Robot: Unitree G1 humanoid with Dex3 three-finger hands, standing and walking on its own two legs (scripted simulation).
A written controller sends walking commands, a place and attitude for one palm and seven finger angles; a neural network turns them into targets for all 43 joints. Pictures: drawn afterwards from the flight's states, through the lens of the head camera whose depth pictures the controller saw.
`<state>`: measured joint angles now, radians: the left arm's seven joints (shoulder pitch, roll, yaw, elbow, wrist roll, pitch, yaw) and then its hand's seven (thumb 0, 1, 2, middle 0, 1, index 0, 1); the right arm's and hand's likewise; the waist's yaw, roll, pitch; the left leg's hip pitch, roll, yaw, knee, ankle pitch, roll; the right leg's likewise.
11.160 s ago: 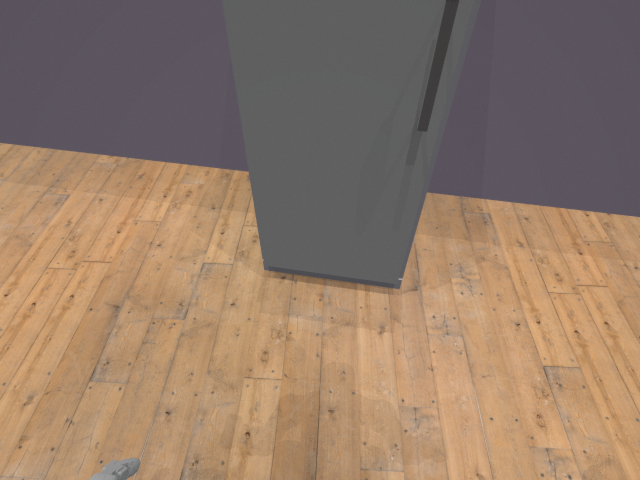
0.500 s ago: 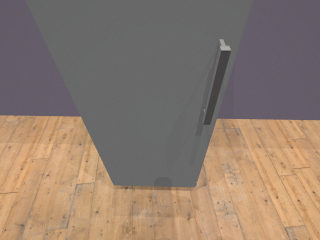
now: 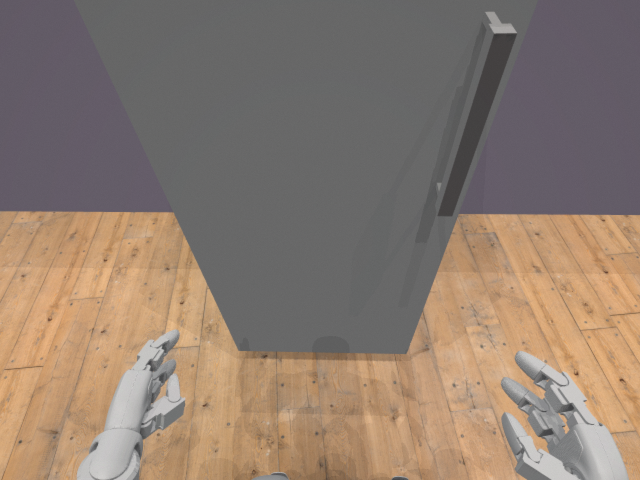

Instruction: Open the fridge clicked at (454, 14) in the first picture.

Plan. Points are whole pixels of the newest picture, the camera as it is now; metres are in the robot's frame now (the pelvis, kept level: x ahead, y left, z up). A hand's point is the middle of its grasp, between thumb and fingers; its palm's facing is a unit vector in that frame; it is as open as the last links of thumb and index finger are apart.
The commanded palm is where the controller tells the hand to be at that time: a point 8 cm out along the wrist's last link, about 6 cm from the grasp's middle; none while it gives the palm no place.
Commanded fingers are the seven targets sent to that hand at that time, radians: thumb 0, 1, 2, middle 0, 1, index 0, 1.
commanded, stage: raise the hand to about handle height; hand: right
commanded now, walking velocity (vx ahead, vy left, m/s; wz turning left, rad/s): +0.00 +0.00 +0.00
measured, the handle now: (463, 129) +0.52 -0.15 +0.17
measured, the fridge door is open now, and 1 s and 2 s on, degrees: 0 0 0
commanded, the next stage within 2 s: move the hooked fingers beside the handle in 1.70 s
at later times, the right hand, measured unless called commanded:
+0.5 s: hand (624, 378) +0.22 -0.27 +0.10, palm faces +0.10 +0.99 -0.05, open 11.5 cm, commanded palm +0.19 -0.31 +0.10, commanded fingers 0.00 0.17 -0.44 0.28 0.99 0.28 0.99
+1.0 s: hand out of the picture +0.25 -0.31 +0.15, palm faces +0.04 +1.00 -0.06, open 13.8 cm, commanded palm +0.22 -0.36 +0.17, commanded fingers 0.00 0.50 -0.30 0.30 1.20 0.30 1.20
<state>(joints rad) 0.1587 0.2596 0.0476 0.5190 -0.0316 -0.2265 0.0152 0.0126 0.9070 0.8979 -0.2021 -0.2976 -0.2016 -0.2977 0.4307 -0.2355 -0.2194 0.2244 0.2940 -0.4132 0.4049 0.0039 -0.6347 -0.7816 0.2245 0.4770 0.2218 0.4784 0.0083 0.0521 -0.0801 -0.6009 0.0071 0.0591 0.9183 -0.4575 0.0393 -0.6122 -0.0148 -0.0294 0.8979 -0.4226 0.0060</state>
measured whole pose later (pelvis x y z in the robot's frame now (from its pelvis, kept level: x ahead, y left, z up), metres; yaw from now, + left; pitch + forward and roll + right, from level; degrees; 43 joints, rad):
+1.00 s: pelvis +0.00 -0.04 +0.03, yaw -2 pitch +1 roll +2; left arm 0.23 0.24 -0.08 0.56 -0.07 -0.27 0.10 0.01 0.90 0.90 -0.20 -0.30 -0.20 -0.30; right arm 0.08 -0.42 -0.38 0.08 0.35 0.03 0.44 -0.01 0.46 -0.32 0.30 1.18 0.30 1.18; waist -0.04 -0.03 -0.04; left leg -0.29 0.03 0.08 0.61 -0.32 -0.02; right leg -0.36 0.02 -0.01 0.67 -0.33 -0.05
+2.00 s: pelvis +0.01 -0.01 +0.04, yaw -2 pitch +0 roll +1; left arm 0.23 0.27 -0.06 0.61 -0.09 -0.23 0.12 0.02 0.91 0.90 -0.20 -0.30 -0.20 -0.30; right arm -0.13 -0.44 -0.42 0.26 0.34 0.06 0.47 -0.01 0.50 -0.30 0.31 1.20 0.30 1.20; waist -0.03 -0.05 -0.02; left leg -0.25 0.00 0.09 0.56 -0.32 0.03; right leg -0.30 -0.01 0.01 0.59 -0.30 0.00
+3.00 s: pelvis +0.02 -0.02 +0.04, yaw +0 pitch +4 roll +1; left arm 0.31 0.27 -0.04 0.64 -0.07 -0.11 0.09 0.01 0.91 0.90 -0.20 -0.30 -0.20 -0.30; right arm -0.55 -0.42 -0.32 0.68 0.23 -0.02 0.32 -0.01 0.50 -0.30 0.30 1.20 0.30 1.20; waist 0.05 -0.02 -0.03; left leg -0.33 0.00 0.06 0.56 -0.31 0.01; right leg -0.36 -0.01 -0.03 0.59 -0.30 -0.02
